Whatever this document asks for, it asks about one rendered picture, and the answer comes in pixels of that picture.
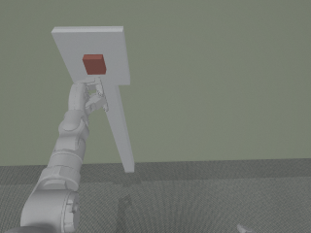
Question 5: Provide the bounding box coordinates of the robot right hand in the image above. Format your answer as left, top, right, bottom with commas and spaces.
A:
237, 223, 256, 233

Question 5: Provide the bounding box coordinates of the button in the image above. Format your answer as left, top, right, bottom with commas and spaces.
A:
83, 54, 107, 75

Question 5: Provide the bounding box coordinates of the robot left upper arm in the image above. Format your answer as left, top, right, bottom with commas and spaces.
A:
4, 188, 80, 233

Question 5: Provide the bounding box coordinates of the panel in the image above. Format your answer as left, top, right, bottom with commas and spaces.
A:
51, 26, 135, 173

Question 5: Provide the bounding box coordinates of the robot left hand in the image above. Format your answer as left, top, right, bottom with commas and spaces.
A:
68, 76, 109, 117

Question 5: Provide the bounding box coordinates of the left robot forearm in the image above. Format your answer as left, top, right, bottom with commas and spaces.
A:
20, 110, 89, 227

